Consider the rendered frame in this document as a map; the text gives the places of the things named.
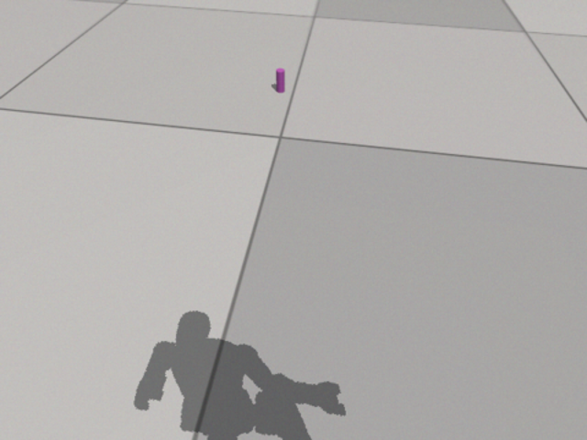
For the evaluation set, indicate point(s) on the can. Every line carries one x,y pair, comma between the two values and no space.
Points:
280,80

